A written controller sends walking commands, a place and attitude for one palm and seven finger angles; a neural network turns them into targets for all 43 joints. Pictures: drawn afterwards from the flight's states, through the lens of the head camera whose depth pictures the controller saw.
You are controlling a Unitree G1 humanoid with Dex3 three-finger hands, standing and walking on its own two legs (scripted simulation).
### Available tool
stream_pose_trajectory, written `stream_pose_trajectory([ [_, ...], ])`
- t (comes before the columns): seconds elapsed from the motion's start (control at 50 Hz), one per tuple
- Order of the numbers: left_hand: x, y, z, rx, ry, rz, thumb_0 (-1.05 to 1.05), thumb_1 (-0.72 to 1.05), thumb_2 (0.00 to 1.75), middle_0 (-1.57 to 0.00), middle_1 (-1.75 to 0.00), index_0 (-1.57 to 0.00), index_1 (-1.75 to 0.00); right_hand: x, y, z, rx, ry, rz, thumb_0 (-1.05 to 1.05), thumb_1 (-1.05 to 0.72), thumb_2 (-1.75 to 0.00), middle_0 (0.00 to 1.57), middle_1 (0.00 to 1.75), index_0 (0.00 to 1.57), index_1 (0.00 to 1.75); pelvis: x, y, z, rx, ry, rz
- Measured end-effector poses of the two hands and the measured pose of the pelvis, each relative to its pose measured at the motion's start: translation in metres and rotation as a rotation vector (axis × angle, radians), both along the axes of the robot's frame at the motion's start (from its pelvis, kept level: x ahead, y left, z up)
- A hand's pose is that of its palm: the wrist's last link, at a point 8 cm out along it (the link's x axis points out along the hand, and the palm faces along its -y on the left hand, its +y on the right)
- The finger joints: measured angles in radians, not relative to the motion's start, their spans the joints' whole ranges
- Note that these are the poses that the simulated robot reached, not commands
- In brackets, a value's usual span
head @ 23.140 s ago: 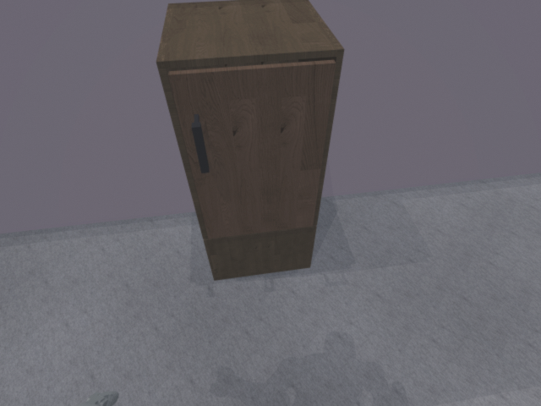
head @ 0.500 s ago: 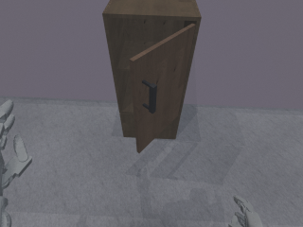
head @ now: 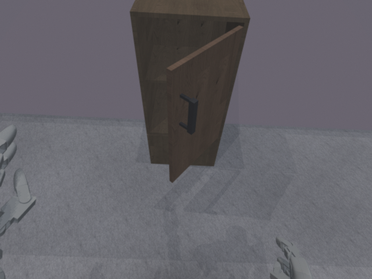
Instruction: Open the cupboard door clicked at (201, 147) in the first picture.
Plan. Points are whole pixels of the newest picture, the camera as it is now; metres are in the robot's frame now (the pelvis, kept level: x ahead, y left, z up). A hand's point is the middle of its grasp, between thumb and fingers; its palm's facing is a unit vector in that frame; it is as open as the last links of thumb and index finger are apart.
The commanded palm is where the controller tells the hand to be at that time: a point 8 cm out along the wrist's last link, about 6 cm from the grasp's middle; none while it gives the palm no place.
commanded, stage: stop stepping back and stand still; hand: left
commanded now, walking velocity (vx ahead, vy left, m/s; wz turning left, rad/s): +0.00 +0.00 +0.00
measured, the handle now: (187, 114) +0.60 +0.04 -0.03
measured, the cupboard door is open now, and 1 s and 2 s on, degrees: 52 52 52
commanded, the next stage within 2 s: let the arm hang, fingers relaxed in 0.18 s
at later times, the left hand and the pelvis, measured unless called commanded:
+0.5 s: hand out of the picture +0.10 +0.20 -0.13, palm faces +0.03 -0.96 -0.29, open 7.4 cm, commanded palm none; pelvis -0.01 +0.00 -0.01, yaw +2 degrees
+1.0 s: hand out of the picture -0.05 +0.15 -0.17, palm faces +0.08 -0.97 -0.21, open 7.4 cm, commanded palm none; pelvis +0.00 -0.01 +0.00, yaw +2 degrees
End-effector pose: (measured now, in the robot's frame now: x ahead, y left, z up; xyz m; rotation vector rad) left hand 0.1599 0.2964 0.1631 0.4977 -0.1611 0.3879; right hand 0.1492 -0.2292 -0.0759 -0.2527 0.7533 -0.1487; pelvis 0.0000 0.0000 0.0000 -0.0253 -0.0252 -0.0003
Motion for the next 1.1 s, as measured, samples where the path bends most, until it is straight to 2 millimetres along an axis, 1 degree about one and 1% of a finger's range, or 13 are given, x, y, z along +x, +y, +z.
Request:
stream_pose_trajectory([
  [0.16, -0.006, 0.005, 0.017, 0.068, -0.032, -0.009, 0.02, 0.89, 0.89, -0.21, -0.31, -0.21, -0.30, -0.006, 0.002, 0.000, 0.014, -0.016, -0.014, 0.02, -0.90, -0.90, 0.21, 0.30, 0.20, 0.30, -0.006, 0.003, 0.001, -0.002, 0.007, 0.002],
  [0.28, -0.011, 0.006, 0.006, 0.043, 0.020, 0.017, 0.02, 0.89, 0.89, -0.21, -0.31, -0.21, -0.30, -0.005, 0.002, -0.003, 0.026, -0.017, -0.014, 0.02, -0.90, -0.90, 0.21, 0.30, 0.20, 0.30, -0.006, 0.002, 0.001, -0.005, 0.008, 0.003],
  [0.3, -0.009, 0.007, -0.004, 0.046, 0.048, 0.008, 0.02, 0.89, 0.89, -0.21, -0.30, -0.21, -0.30, -0.004, 0.001, -0.006, 0.036, -0.018, 0.006, 0.02, -0.90, -0.90, 0.21, 0.30, 0.20, 0.30, -0.007, 0.003, 0.000, -0.007, 0.016, 0.012],
  [0.34, -0.002, 0.012, -0.048, -0.008, 0.219, 0.011, 0.01, 0.89, 0.89, -0.20, -0.30, -0.21, -0.30, -0.004, -0.004, -0.020, 0.051, 0.029, 0.052, 0.01, -0.90, -0.90, 0.21, 0.30, 0.20, 0.30, -0.010, 0.004, -0.004, -0.007, 0.024, 0.027],
  [0.4, -0.009, 0.009, -0.141, -0.162, 0.588, 0.063, 0.01, 0.90, 0.90, -0.20, -0.30, -0.20, -0.30, -0.012, -0.013, -0.041, 0.057, 0.115, 0.054, 0.01, -0.90, -0.90, 0.21, 0.30, 0.20, 0.30, -0.014, 0.006, -0.010, 0.001, 0.026, 0.029],
  [0.46, -0.045, -0.019, -0.224, -0.312, 0.923, 0.084, 0.01, 0.91, 0.89, -0.19, -0.30, -0.20, -0.30, -0.032, -0.021, -0.052, 0.056, 0.195, 0.018, 0.01, -0.90, -0.90, 0.21, 0.30, 0.20, 0.30, -0.015, 0.003, -0.012, 0.010, 0.018, 0.026],
  [0.5, -0.077, -0.046, -0.266, -0.411, 1.097, 0.080, 0.01, 0.91, 0.89, -0.19, -0.30, -0.20, -0.30, -0.052, -0.024, -0.056, 0.049, 0.266, -0.005, 0.01, -0.90, -0.90, 0.21, 0.30, 0.20, 0.30, -0.014, -0.001, -0.012, 0.014, 0.010, 0.027],
  [0.54, -0.109, -0.076, -0.296, -0.504, 1.241, 0.069, 0.02, 0.91, 0.89, -0.19, -0.30, -0.20, -0.30, -0.076, -0.026, -0.057, 0.037, 0.350, -0.023, 0.01, -0.90, -0.90, 0.20, 0.30, 0.20, 0.30, -0.014, -0.006, -0.012, 0.016, 0.003, 0.030],
  [0.58, -0.136, -0.084, -0.311, -0.563, 1.312, 0.134, 0.01, 0.97, 0.89, -0.20, -0.30, -0.20, -0.30, -0.100, -0.026, -0.058, 0.027, 0.441, -0.037, 0.01, -0.91, -0.90, 0.20, 0.30, 0.20, 0.30, -0.014, -0.011, -0.011, 0.012, 0.000, 0.037],
  [0.7, -0.203, -0.088, -0.318, -0.615, 1.495, 0.225, 0.00, 0.99, 0.89, -0.20, -0.30, -0.21, -0.30, -0.157, -0.023, -0.065, 0.038, 0.656, -0.076, 0.01, -0.91, -0.90, 0.20, 0.30, 0.19, 0.30, -0.014, -0.017, -0.007, -0.001, 0.004, 0.053],
  [0.82, -0.236, -0.087, -0.308, -0.610, 1.595, 0.304, 0.01, 0.94, 0.89, -0.20, -0.30, -0.20, -0.30, -0.181, -0.007, -0.076, 0.098, 0.729, -0.106, 0.01, -0.91, -0.90, 0.20, 0.30, 0.19, 0.30, -0.010, -0.015, -0.006, 0.000, 0.004, 0.048],
  [0.92, -0.230, -0.089, -0.305, -0.602, 1.595, 0.314, 0.01, 0.92, 0.89, -0.20, -0.30, -0.20, -0.30, -0.182, 0.009, -0.081, 0.147, 0.732, -0.110, 0.01, -0.91, -0.90, 0.20, 0.30, 0.19, 0.30, -0.005, -0.014, -0.005, 0.008, 0.000, 0.041],
  [1.1, -0.185, -0.104, -0.309, -0.615, 1.495, 0.244, 0.01, 0.91, 0.89, -0.20, -0.30, -0.20, -0.30, -0.164, 0.021, -0.084, 0.174, 0.698, -0.097, 0.01, -0.91, -0.90, 0.20, 0.30, 0.20, 0.30, 0.002, -0.015, -0.003, 0.019, -0.007, 0.037],
])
